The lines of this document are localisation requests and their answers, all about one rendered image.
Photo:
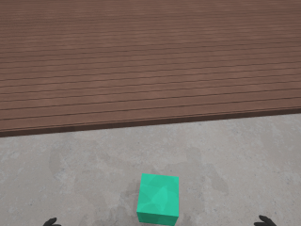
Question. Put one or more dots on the robot right hand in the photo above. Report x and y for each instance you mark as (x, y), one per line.
(266, 221)

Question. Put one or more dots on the carton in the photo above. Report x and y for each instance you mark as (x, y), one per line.
(158, 199)

